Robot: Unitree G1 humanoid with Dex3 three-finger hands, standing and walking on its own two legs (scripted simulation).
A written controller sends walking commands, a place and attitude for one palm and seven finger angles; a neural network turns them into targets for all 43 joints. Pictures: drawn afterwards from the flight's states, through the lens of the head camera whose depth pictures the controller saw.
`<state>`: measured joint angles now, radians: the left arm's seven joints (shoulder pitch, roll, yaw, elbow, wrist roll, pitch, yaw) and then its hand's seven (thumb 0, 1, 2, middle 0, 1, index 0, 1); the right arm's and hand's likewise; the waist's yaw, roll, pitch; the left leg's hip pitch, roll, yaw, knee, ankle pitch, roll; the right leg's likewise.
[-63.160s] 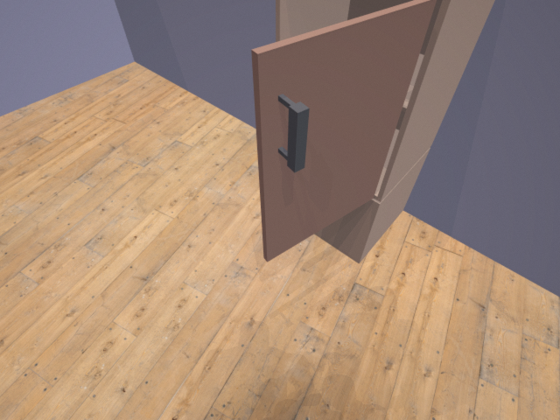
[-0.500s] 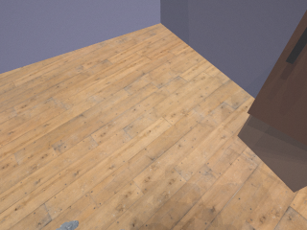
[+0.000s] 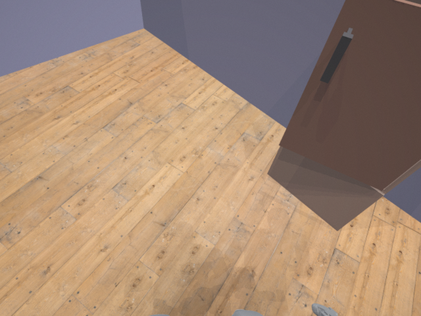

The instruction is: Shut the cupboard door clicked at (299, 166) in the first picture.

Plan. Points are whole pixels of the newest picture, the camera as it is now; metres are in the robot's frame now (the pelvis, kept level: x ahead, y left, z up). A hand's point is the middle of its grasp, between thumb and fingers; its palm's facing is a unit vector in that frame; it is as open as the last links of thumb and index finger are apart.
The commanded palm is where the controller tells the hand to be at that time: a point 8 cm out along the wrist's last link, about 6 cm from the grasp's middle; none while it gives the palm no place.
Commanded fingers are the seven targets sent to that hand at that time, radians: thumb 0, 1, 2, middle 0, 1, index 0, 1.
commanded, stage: turn to face it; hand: left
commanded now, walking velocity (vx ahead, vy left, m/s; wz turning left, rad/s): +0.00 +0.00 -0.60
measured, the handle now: (337, 55) +0.76 -0.28 +0.11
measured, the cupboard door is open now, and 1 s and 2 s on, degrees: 17 17 17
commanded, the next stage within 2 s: take the last steps up to it in 0.70 s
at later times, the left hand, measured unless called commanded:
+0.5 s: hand (149, 312) +0.14 +0.13 -0.14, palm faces -0.24 -0.93 -0.26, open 7.4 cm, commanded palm none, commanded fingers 0.00 0.90 0.90 -0.20 -0.30 -0.20 -0.30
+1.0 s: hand (145, 307) +0.15 +0.14 -0.16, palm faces -0.39 -0.90 -0.19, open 7.4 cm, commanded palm none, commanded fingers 0.00 0.90 0.90 -0.20 -0.30 -0.20 -0.30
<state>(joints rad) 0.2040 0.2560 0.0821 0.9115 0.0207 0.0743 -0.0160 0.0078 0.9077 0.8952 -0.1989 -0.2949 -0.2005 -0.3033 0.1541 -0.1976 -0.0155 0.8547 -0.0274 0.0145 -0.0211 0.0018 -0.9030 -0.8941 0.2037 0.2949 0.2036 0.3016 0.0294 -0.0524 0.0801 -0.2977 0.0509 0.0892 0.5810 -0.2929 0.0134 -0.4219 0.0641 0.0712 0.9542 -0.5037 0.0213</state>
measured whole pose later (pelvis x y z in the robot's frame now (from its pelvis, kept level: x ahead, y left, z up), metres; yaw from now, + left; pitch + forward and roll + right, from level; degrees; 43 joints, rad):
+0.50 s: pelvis +0.00 -0.04 +0.01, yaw -15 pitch +0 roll +1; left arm 0.18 0.19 0.04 0.90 0.02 0.03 0.00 0.00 0.91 0.90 -0.20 -0.29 -0.20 -0.30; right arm 0.21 -0.27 -0.06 0.94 -0.02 0.07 -0.01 0.01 -0.91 -0.89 0.20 0.29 0.20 0.30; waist -0.02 0.04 0.07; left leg -0.50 0.08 0.05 1.08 -0.40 -0.09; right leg -0.23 0.01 -0.01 0.50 -0.27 -0.03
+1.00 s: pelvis +0.02 -0.02 +0.01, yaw -25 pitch +0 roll -2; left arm 0.23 0.22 0.07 0.99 0.03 0.07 -0.04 0.01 0.91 0.90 -0.19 -0.29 -0.20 -0.30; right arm 0.27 -0.18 -0.03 0.98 -0.04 0.01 -0.02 0.00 -0.90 -0.89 0.21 0.30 0.21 0.30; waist -0.01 0.01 0.03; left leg -0.22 0.10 0.15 0.47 -0.25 0.01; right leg -0.34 -0.01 -0.04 0.82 -0.45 0.01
